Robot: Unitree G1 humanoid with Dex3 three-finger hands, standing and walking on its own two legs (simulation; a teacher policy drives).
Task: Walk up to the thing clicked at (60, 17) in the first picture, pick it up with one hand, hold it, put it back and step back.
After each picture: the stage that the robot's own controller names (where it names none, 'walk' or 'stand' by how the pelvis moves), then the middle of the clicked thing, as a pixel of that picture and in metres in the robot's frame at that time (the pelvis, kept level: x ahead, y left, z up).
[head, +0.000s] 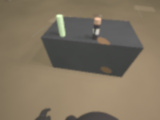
stand; (61, 26) +1.01 +0.43 +0.02
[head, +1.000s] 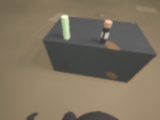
walk; (65, 28) +0.91 +0.31 +0.04
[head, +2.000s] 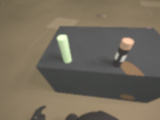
walk; (65, 50) +0.55 +0.22 +0.05
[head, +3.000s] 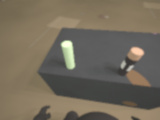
walk; (69, 56) +0.48 +0.20 +0.03
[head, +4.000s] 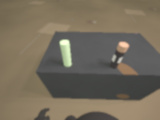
stand; (66, 54) +0.54 +0.23 +0.03
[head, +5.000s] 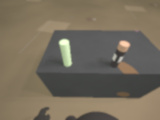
stand; (66, 54) +0.53 +0.23 +0.02
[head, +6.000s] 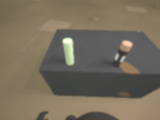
stand; (69, 53) +0.55 +0.21 +0.02
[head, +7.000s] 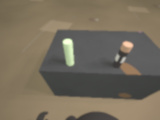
stand; (69, 53) +0.54 +0.21 +0.02
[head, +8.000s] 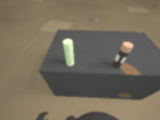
rise first; (69, 53) +0.54 +0.21 +0.02
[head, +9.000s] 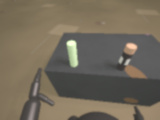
rise first; (72, 54) +0.54 +0.21 +0.02
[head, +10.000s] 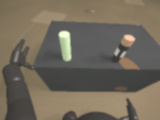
go down; (65, 47) +0.55 +0.19 +0.04
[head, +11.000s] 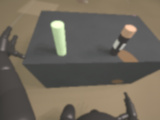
go down; (60, 40) +0.55 +0.20 +0.08
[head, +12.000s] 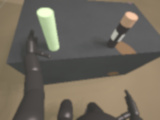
close in; (50, 33) +0.54 +0.22 +0.11
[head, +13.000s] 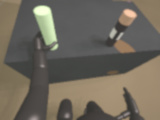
close; (48, 32) +0.55 +0.22 +0.11
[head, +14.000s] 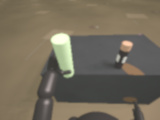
lift; (65, 59) +0.30 +0.15 +0.24
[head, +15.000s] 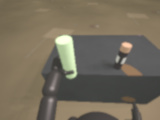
hold; (68, 60) +0.31 +0.14 +0.21
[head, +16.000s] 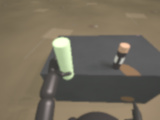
hold; (65, 61) +0.31 +0.16 +0.21
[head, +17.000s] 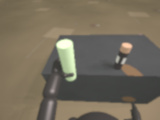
hold; (68, 63) +0.31 +0.14 +0.19
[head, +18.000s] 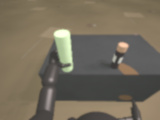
crouch; (65, 53) +0.36 +0.16 +0.22
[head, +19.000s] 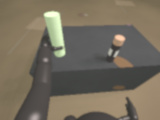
crouch; (56, 37) +0.48 +0.20 +0.22
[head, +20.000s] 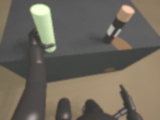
lower; (46, 33) +0.53 +0.20 +0.12
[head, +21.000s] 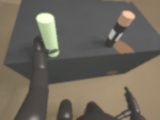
lower; (50, 39) +0.50 +0.20 +0.11
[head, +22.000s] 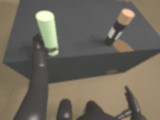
lower; (49, 37) +0.51 +0.20 +0.11
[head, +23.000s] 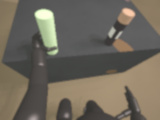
lower; (49, 36) +0.51 +0.20 +0.12
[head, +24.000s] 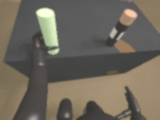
open; (50, 35) +0.52 +0.20 +0.11
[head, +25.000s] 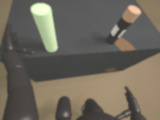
rise; (47, 33) +0.51 +0.21 +0.12
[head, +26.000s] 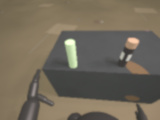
sink last; (71, 55) +0.50 +0.20 +0.06
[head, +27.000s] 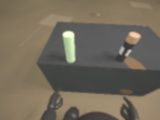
stand; (69, 48) +0.52 +0.20 +0.08
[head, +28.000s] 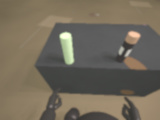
stand; (67, 50) +0.50 +0.20 +0.09
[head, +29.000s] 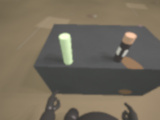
stand; (66, 50) +0.51 +0.20 +0.08
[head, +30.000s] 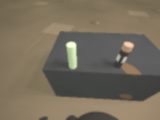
stand; (72, 56) +0.52 +0.18 +0.02
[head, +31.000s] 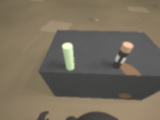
stand; (69, 58) +0.49 +0.20 +0.02
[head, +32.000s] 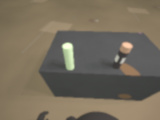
stand; (69, 58) +0.50 +0.20 +0.02
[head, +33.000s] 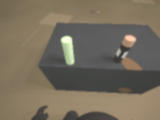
walk; (68, 52) +0.51 +0.20 +0.02
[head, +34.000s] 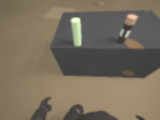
walk; (76, 33) +0.71 +0.18 +0.04
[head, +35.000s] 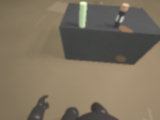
walk; (82, 15) +1.05 +0.15 +0.04
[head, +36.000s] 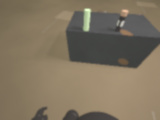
stand; (86, 20) +1.13 +0.14 +0.04
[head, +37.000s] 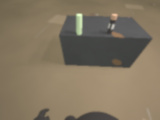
stand; (79, 25) +1.11 +0.19 +0.02
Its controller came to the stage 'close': yes
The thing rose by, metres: 0.21
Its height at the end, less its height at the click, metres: +0.00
